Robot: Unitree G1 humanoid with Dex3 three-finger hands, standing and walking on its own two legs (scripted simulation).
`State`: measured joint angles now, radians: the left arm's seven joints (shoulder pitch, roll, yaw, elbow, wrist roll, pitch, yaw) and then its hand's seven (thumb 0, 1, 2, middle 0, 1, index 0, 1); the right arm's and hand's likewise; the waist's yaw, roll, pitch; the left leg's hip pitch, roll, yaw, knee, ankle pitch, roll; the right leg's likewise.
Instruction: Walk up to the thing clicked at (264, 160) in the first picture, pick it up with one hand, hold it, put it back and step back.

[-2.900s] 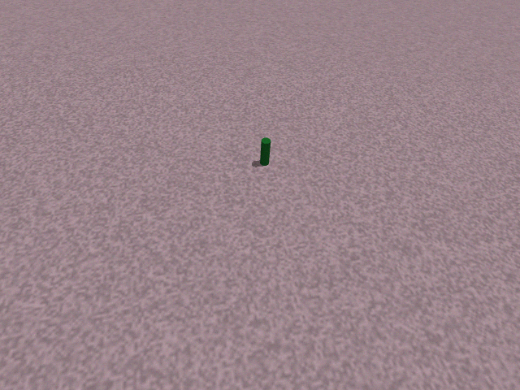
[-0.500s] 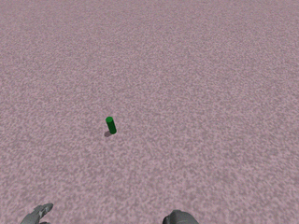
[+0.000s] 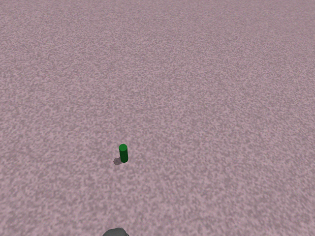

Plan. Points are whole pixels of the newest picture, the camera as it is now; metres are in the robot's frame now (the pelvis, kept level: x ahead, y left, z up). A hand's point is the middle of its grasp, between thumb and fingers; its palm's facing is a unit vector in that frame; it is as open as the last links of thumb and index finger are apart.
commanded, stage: walk up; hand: left
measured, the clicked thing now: (123, 153) +0.67 +0.20 -0.68
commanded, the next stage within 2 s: none
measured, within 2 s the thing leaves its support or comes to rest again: neither
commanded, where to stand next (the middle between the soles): +0.30 -0.01 m, yaw -1 degrees
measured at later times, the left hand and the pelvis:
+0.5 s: hand (71, 191) +0.24 +0.25 -0.12, palm faces -0.06 -0.90 -0.43, open 7.3 cm; pelvis +0.16 -0.02 +0.00, yaw -1 degrees
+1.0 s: hand (73, 183) +0.28 +0.27 -0.16, palm faces -0.02 -0.94 -0.34, open 7.3 cm; pelvis +0.20 +0.01 +0.00, yaw +0 degrees
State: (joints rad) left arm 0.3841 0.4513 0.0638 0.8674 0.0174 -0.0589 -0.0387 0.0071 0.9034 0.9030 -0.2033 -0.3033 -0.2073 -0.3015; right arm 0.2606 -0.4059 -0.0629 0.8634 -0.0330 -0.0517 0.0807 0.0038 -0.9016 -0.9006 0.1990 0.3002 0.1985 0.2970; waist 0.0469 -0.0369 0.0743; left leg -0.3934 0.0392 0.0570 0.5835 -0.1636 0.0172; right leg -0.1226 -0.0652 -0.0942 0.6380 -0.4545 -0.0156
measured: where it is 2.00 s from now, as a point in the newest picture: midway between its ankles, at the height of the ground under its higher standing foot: (148, 230)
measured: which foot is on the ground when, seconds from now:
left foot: down 0.00-0.44, up 0.46-0.78, down 0.80-1.00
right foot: down 0.00-0.00, up 0.02-0.40, down 0.42-1.00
